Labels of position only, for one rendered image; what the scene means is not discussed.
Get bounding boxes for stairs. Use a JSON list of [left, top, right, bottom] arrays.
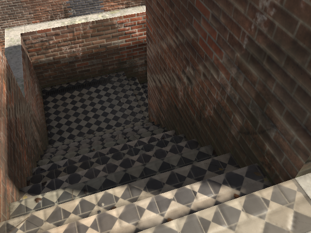
[[127, 77, 149, 120], [0, 119, 272, 233]]

